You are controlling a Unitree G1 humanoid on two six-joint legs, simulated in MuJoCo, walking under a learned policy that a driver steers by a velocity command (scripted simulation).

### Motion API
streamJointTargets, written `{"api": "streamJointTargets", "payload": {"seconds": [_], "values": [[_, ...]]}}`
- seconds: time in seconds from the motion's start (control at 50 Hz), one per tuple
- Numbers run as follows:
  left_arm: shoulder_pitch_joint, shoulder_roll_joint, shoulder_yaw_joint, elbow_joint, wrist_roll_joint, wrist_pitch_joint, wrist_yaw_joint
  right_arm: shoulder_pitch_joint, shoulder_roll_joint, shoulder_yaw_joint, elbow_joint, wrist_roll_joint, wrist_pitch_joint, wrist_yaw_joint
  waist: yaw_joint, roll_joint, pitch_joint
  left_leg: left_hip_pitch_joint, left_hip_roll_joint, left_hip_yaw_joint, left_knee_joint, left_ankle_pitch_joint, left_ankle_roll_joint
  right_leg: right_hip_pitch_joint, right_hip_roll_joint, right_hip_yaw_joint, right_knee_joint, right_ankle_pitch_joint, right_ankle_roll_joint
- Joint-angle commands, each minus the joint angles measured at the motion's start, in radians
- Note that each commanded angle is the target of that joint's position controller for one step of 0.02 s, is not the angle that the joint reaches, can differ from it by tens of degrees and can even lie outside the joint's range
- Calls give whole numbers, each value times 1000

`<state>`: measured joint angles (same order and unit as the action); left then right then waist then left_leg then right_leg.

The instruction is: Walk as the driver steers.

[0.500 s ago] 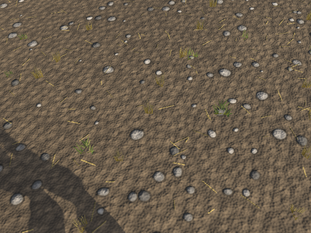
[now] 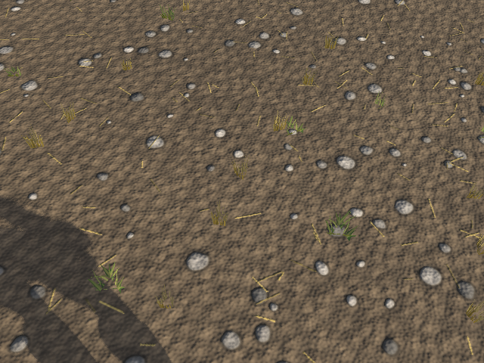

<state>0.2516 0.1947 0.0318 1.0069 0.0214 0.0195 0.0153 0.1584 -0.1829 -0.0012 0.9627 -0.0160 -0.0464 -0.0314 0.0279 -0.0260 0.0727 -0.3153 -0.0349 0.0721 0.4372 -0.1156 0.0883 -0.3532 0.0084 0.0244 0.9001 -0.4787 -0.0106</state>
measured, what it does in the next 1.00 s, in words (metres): steps on the spot, turning right: right foot, then left foot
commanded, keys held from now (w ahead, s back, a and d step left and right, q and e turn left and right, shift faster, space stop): e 0.36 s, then no key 0.64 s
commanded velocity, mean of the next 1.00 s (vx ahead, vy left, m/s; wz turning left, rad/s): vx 0.02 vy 0.00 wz -0.27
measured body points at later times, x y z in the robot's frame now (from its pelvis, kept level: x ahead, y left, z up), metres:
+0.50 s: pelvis -0.02 -0.04 +0.01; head +0.00 -0.07 +0.46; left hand +0.11 +0.21 -0.11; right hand +0.00 -0.33 -0.14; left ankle +0.02 +0.09 -0.67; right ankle -0.03 -0.11 -0.74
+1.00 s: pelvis -0.02 -0.01 +0.01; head -0.01 +0.00 +0.46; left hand +0.08 +0.22 -0.15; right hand -0.02 -0.26 -0.14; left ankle +0.00 +0.09 -0.74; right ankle -0.03 -0.11 -0.74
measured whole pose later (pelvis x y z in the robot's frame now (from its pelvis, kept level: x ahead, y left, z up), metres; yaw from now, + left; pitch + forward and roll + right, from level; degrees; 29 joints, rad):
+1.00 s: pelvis -0.02 -0.01 +0.01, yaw -16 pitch -2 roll +0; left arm 0.23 0.21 0.02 1.08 0.02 0.02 0.02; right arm 0.19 -0.19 -0.01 1.04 -0.01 0.00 -0.03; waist 0.02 -0.01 0.04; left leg -0.13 -0.03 0.00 0.39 -0.23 0.04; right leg -0.15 0.07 0.08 0.37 -0.18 -0.03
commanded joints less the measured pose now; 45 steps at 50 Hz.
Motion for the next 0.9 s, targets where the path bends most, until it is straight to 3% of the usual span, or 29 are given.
{"api": "streamJointTargets", "payload": {"seconds": [0.02,0.1,0.16,0.2,0.22,0.24,0.26,0.28,0.3,0.32,0.36,0.4,0.44,0.5,0.6,0.66,0.7,0.72,0.74,0.76,0.78,0.8,0.84,0.9], "values": [[109,57,15,-7,-2,23,6,12,-160,-42,-46,1,0,-15,10,116,-153,62,278,-188,-152,248,134,52,-8,-27,-15,37,4],[28,74,21,-53,0,34,2,25,-180,-63,-46,-3,32,-23,-15,140,-126,28,300,-191,-187,-82,134,20,-17,-57,-56,39,-10],[23,68,19,-72,-3,33,-4,23,-197,-75,-45,-4,48,-27,-18,127,-125,20,323,-178,-159,-115,123,52,-9,-87,-129,36,-30],[72,62,19,-69,-1,30,-9,2,-212,-84,-47,2,58,-30,12,117,-127,-18,315,-131,-95,-102,81,144,6,-114,-290,113,-58],[88,81,23,-70,3,25,-11,14,-208,-87,-41,2,64,-28,19,79,-103,-69,296,-92,-24,-121,32,191,0,-68,-411,155,-78],[85,141,35,-87,12,16,-8,57,-167,-84,-39,0,73,-20,5,-109,-78,-152,209,11,182,-257,-47,201,-143,173,-628,107,-113],[72,279,65,-120,2,16,-8,1,-120,-72,-108,9,74,-27,9,-298,2,-365,6,75,326,-456,-113,165,-394,539,-721,258,-217],[112,261,66,-99,18,16,3,-79,-142,-73,-122,-9,80,-29,31,-158,32,-324,41,-54,492,-423,-107,90,-380,502,-715,308,-260],[59,221,58,-110,9,15,10,-52,-138,-76,-111,6,82,-19,-16,-93,27,-297,51,-91,532,-336,-106,67,-305,402,-689,299,-242],[-10,207,56,-133,4,17,10,-24,-147,-79,-94,13,77,-10,-47,-66,22,-287,52,-102,540,-264,-101,77,-239,335,-675,302,-205],[-49,189,55,-163,-4,8,5,21,-168,-87,-69,-13,76,1,-56,-77,-37,-290,40,-92,603,-217,-99,160,-188,271,-625,508,-198],[-8,172,51,-158,-10,-2,2,36,-150,-84,-65,-9,80,2,-47,-44,-91,-284,38,-88,630,-213,-109,233,-187,245,-591,661,-208],[33,167,49,-143,-8,-10,7,23,-137,-79,-71,-4,83,-2,-29,-52,-101,-289,48,-92,594,-212,-119,288,-190,243,-578,720,-212],[68,165,43,-126,-1,-12,14,-1,-136,-73,-75,2,89,-6,-3,-85,-99,-262,53,-95,493,-237,-124,329,-196,255,-575,734,-218],[48,177,35,-113,9,-11,16,-9,-129,-64,-65,12,88,-10,10,-88,-99,-102,41,-89,329,-300,-99,272,-200,272,-563,708,-227],[9,175,27,-104,10,-10,16,24,-124,-60,-43,19,84,-16,-7,-87,-99,23,23,-78,188,-291,-78,222,-192,288,-552,696,-211],[-27,172,23,-94,2,-6,17,90,-107,-53,-9,16,75,-20,-52,-60,-91,169,26,-69,-61,-100,-61,166,-159,270,-517,659,-163],[-17,149,16,-92,-3,-10,14,107,-126,-55,1,3,64,-24,-44,-24,-106,274,86,-136,-132,-3,-51,104,-134,263,-503,567,-117],[23,108,6,-90,-8,-13,9,122,-180,-58,1,-17,51,-26,-14,101,-131,346,238,-293,-164,134,-17,46,-64,192,-422,407,-78],[43,94,5,-76,-21,-7,9,50,-192,-53,-4,-5,49,-17,24,179,-90,223,312,-326,-132,291,56,80,22,108,-467,210,-65],[34,107,4,-53,-11,-1,13,0,-142,-40,-13,-4,44,-8,24,163,-80,156,295,-306,-131,240,60,169,0,103,-485,221,-57],[16,113,6,-41,-7,0,12,-13,-127,-34,-11,-3,40,-2,18,158,-69,126,238,-273,-139,132,24,210,-7,124,-521,295,-57],[-11,138,13,-22,-5,-2,5,15,-135,-33,7,0,40,-6,-2,141,-36,125,165,-225,-150,21,-20,213,-27,144,-543,388,-51],[7,111,3,19,-6,-9,6,56,-130,-33,39,9,41,-7,-11,75,-28,170,145,-205,-135,-6,-24,184,-41,151,-570,393,-47]]}}
Velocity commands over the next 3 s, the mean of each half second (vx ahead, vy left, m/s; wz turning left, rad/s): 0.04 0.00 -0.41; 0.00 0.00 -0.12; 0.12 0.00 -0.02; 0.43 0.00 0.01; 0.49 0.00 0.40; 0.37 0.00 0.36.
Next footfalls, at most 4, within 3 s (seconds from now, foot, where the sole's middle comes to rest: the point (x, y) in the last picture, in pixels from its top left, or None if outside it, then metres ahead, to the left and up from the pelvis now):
0.24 right None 0.01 -0.12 -0.77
0.72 left None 0.04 0.08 -0.77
1.56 right None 0.06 -0.16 -0.77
2.04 left None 0.43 -0.12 -0.77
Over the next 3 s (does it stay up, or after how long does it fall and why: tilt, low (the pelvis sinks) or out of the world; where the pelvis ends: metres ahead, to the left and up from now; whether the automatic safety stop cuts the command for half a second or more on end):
stays up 0.75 -0.21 0.00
